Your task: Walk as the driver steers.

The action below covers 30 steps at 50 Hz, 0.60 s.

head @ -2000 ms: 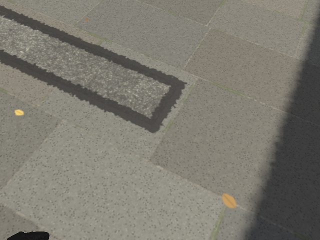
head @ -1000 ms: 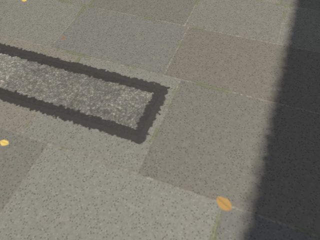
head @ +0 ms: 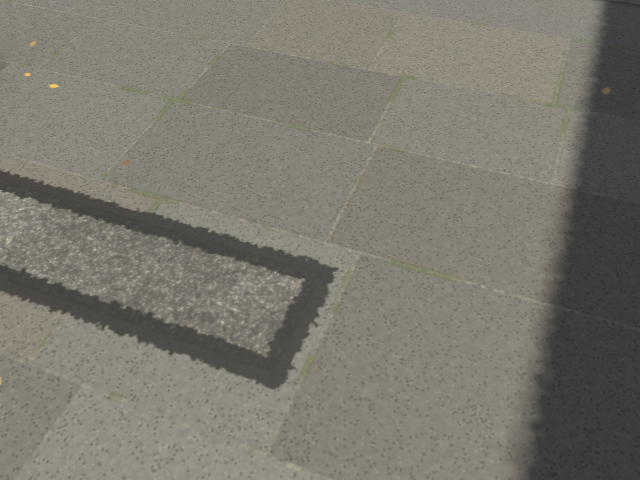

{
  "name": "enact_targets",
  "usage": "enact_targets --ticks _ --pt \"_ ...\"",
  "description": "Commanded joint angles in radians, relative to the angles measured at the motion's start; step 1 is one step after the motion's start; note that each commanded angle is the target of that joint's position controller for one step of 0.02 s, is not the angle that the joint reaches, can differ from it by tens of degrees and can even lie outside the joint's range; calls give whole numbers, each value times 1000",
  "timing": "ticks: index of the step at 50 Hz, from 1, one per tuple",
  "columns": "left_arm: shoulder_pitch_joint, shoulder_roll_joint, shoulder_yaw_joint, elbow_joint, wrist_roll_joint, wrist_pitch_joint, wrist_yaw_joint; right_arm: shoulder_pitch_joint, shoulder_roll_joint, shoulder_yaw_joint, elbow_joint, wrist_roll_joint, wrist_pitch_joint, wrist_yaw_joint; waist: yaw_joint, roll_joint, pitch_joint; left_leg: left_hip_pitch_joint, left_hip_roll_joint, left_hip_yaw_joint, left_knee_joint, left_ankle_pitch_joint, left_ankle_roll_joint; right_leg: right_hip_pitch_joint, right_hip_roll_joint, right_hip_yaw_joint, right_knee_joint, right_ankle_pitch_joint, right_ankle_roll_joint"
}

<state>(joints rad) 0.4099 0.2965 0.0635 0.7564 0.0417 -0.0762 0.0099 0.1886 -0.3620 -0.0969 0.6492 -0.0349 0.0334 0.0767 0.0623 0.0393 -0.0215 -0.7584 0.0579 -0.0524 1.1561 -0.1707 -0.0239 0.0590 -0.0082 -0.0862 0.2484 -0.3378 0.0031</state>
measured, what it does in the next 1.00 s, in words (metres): walks ahead: left foot, then right foot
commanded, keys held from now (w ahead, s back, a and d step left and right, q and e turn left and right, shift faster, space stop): w+q+shift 0.40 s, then w+e+shift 0.60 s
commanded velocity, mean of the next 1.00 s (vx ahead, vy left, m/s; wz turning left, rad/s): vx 0.93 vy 0.00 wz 0.20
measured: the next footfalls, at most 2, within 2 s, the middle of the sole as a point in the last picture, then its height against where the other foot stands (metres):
left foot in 0.20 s outside the picture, level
right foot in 0.68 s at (258, 373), level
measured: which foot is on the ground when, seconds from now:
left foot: up 0.00-0.18, down 0.20-0.68, up 0.70-1.00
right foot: down 0.00-0.22, up 0.24-0.66, down 0.68-1.00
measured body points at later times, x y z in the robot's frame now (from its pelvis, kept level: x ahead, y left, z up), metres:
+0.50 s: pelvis +0.35 +0.16 -0.01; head +0.38 +0.18 +0.44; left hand +0.43 +0.46 -0.09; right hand +0.49 -0.10 -0.12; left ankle +0.24 +0.15 -0.74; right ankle +0.59 +0.06 -0.67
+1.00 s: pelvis +0.82 +0.34 +0.00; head +0.85 +0.35 +0.45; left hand +0.69 +0.60 -0.12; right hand +1.13 +0.21 -0.04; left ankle +0.98 +0.56 -0.69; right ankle +0.72 +0.24 -0.74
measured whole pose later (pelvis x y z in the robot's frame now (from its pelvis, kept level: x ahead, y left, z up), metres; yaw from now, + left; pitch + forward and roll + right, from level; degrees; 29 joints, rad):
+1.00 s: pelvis +0.82 +0.34 +0.00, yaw +9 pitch +2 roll -1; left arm 0.53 0.30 0.07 0.90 -0.01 -0.07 -0.02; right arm -0.03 -0.26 0.07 0.58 -0.04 -0.07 0.04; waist 0.13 0.01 0.02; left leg -0.67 0.10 -0.10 0.64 0.02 -0.04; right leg 0.03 0.14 0.20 0.28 -0.32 -0.11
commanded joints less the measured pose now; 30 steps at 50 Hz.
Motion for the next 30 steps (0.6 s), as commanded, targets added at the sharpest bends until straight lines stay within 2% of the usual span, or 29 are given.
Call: enact_targets --ticks 1,4,5,6,7,8,9,10,11,12,13,14,15,16,17,18,20,22,23,25,26,27,28,29,30 --pt "-15 126 23 -43 6 -25 -2 -196 -34 9 -118 -3 -4 46 13 -155 199 -156 21 42 -60 69 20 -95 -241 78 -180 21 -94" --pt "46 130 23 -2 4 -25 4 -301 -13 31 -147 -6 -10 55 41 -141 224 -134 32 123 -210 25 72 -13 -264 -16 -191 122 -94" --pt "77 127 20 21 5 -21 6 -332 0 40 -160 -6 -9 54 49 -143 234 -138 27 154 -248 -18 100 35 -273 -44 -173 219 -94" --pt "84 131 18 34 7 -17 9 -339 12 48 -167 -6 -8 49 38 -146 226 -93 7 189 -300 -70 132 63 -271 -92 -125 414 -85" --pt "72 141 16 40 8 -13 13 -310 18 53 -162 -6 -7 40 5 -154 187 24 -38 236 -353 -125 167 60 -261 -149 -40 743 -72" --pt "86 167 18 52 7 -7 17 -257 7 48 -150 -4 -8 25 -33 -169 113 159 -109 286 -358 -180 195 68 -271 -168 87 1121 -69" --pt "91 207 25 57 8 5 19 -117 -24 33 -118 0 -14 12 -112 -189 10 348 -173 297 -357 -248 221 45 -289 -173 300 1351 -72" --pt "63 237 29 43 -4 9 17 105 -72 7 -56 2 -25 -1 -219 -189 -114 658 -203 239 -421 -213 256 -96 -297 -163 566 1326 -65" --pt "54 197 18 8 -5 3 3 257 -170 -34 8 -5 -25 -21 -269 -70 -215 1014 -129 41 -519 -314 285 -409 -231 -158 900 887 -30" --pt "-6 88 -8 -94 -9 -18 -23 197 -291 -64 -4 14 -12 -34 -177 213 -271 1207 161 -583 -746 -619 388 -814 -14 -77 1266 -96 32" --pt "-146 156 0 -146 -2 -38 -26 241 -284 -63 -27 11 -9 -38 -239 28 -313 1198 196 -764 -855 -604 394 -909 -17 145 1338 -15 13" --pt "-215 146 -5 -168 -11 -48 -25 238 -251 -55 16 9 -14 -49 -222 -16 -174 1097 187 -669 -879 -449 376 -952 -59 156 1308 42 3" --pt "-172 119 -18 -155 -11 -51 -20 219 -206 -42 33 7 -26 -61 -150 -69 -48 915 156 -563 -885 -286 350 -896 -106 145 1194 70 -1" --pt "-152 110 -23 -150 8 -41 -19 170 -175 -31 32 9 -41 -69 -99 -84 0 774 104 -471 -887 -213 340 -823 -132 152 1121 48 7" --pt "-100 104 -27 -131 26 -20 -19 120 -145 -17 23 12 -51 -73 -49 -72 32 662 57 -407 -904 -179 340 -761 -142 153 1087 26 18" --pt "-83 105 -28 -127 36 2 -22 107 -121 -6 19 19 -62 -71 -27 -49 47 586 33 -384 -921 -155 354 -729 -148 153 1048 -8 33" --pt "-140 95 -32 -146 43 30 -26 123 -102 3 31 31 -84 -66 -22 -46 103 483 -9 -338 -965 -131 359 -735 -154 122 940 -18 58" --pt "-261 69 -47 -188 30 30 -36 154 -86 12 55 26 -104 -63 -47 -22 161 444 -37 -269 -1036 -23 331 -758 -146 63 762 151 59" --pt "-306 53 -55 -195 22 23 -43 175 -71 18 70 26 -114 -60 -66 -21 173 453 -53 -226 -1048 82 306 -739 -139 47 658 256 49" --pt "-347 33 -65 -182 4 16 -55 217 -73 21 96 39 -133 -53 -105 -28 146 512 -60 -147 -1068 309 243 -660 -101 1 491 451 8" --pt "-390 25 -69 -193 -8 10 -58 253 -73 24 114 46 -146 -54 -129 -11 149 546 -26 -142 -1085 451 222 -623 -94 -17 426 518 -20" --pt "-420 32 -67 -194 -18 8 -59 271 -78 27 134 44 -153 -57 -138 -19 146 620 -7 -118 -1103 546 198 -612 -77 -26 375 555 -47" --pt "-434 41 -65 -191 -19 7 -59 279 -92 27 150 40 -156 -63 -139 -19 134 700 6 -88 -1106 623 180 -603 -57 -34 330 563 -71" --pt "-422 60 -59 -177 -19 5 -59 278 -112 24 160 32 -155 -71 -126 -8 105 788 15 -54 -1079 778 161 -579 -17 -50 303 529 -90" --pt "-369 80 -51 -152 -25 8 -59 267 -140 21 160 24 -153 -80 -94 17 45 865 30 -21 -1013 1030 139 -534 37 -61 322 467 -103"
Velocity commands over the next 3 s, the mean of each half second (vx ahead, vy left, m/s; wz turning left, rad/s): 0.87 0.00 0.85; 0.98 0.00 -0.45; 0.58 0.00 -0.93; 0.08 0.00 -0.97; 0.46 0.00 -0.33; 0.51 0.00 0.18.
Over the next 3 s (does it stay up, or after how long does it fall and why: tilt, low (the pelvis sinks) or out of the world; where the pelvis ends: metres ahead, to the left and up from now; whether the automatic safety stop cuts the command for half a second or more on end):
stays up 1.59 0.20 0.01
